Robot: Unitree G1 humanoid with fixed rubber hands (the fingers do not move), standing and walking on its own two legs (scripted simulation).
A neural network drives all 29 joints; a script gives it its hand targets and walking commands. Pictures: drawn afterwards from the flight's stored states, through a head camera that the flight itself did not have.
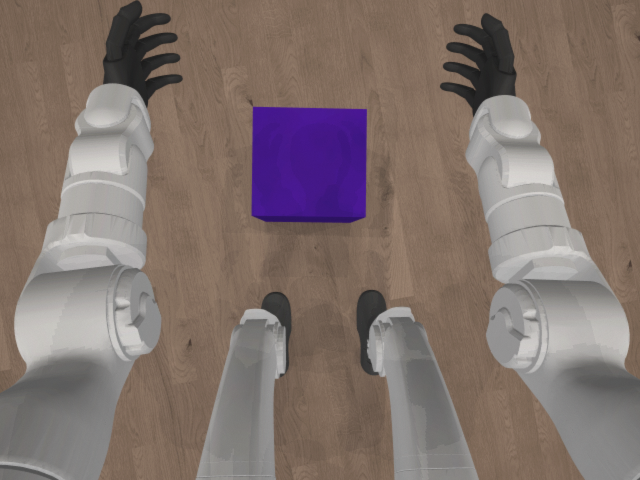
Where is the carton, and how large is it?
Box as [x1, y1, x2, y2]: [252, 107, 366, 222]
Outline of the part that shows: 253,107 253,216 265,221 350,222 365,216 366,109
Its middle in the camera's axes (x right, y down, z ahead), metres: -0.02 -0.14 +0.84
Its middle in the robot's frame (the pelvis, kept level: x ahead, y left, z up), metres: +0.49 +0.02 -0.52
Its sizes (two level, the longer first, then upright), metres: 0.210 0.200 0.250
